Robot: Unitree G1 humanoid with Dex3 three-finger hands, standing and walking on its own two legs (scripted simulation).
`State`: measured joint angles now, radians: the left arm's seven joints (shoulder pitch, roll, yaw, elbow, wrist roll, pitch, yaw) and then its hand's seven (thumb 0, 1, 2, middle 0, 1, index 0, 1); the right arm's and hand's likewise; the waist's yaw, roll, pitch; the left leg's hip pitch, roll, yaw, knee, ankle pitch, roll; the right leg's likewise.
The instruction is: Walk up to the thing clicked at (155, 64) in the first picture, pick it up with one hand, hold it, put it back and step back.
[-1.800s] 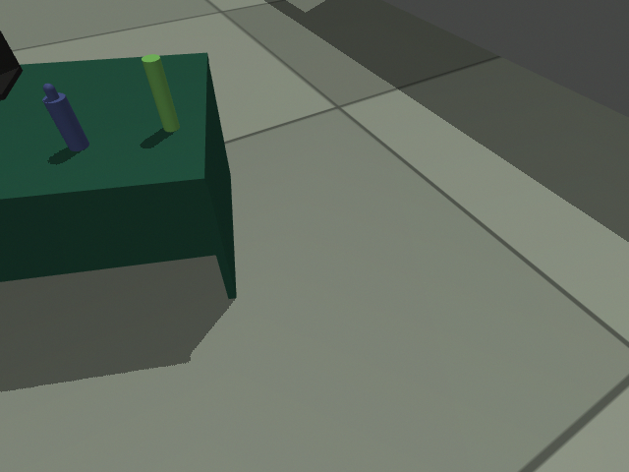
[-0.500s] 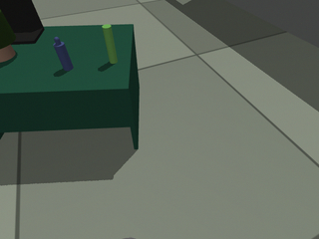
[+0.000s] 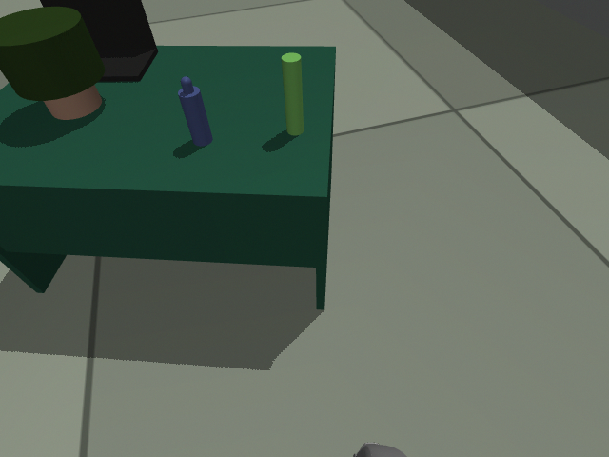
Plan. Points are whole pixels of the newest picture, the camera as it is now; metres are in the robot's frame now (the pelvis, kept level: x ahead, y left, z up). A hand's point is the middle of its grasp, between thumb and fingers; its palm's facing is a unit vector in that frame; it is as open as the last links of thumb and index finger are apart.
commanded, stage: walk up
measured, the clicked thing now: (293, 97) +0.96 -0.01 -0.05
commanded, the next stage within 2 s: none
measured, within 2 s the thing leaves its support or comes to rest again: neither
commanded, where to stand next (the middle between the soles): +0.31 +0.14 m, yaw +5 degrees
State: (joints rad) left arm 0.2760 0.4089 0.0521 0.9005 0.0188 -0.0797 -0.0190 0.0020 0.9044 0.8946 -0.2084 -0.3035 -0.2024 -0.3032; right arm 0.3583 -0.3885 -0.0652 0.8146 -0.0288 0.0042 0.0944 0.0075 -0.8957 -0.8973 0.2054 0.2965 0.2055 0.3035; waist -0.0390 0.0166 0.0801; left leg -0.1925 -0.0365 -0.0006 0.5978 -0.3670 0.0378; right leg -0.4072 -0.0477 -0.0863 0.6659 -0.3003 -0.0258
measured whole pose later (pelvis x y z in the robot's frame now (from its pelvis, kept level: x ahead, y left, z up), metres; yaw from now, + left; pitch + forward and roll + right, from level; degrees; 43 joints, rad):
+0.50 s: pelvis +0.16 +0.10 -0.01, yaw +9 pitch -3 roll -1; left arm 0.40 0.45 0.05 0.87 0.02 -0.06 0.01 0.00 0.90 0.89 -0.21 -0.30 -0.20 -0.30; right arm 0.18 -0.44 -0.10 0.77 -0.02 -0.02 0.10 0.01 -0.90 -0.90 0.20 0.30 0.20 0.30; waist 0.04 0.01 0.12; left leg -0.42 0.03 0.02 0.73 -0.26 0.02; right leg -0.26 -0.17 -0.07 0.95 -0.49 -0.02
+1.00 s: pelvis +0.25 +0.14 -0.01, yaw +9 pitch -2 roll +1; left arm 0.17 0.36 0.00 0.88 0.01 -0.04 0.00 0.00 0.90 0.89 -0.21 -0.30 -0.20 -0.30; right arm 0.20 -0.38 -0.02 0.88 0.01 -0.01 0.00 0.01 -0.90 -0.90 0.20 0.30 0.20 0.30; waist 0.01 0.02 0.14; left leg -0.27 -0.02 0.03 0.70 -0.37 0.02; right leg -0.40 -0.06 -0.04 0.71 -0.27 0.00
